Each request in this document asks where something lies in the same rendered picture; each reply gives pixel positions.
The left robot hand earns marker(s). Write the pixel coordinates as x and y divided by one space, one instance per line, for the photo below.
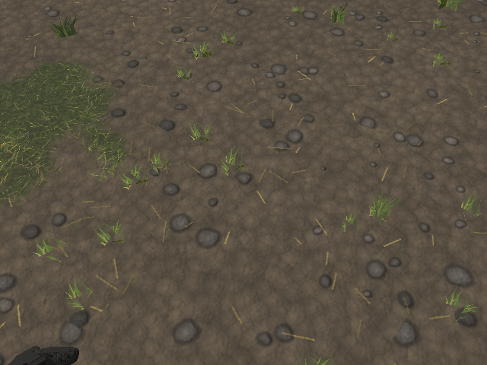
47 356

